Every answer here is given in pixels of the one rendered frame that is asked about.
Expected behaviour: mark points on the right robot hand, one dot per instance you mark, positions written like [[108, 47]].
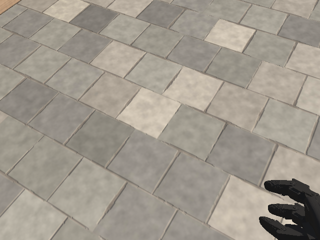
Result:
[[306, 217]]

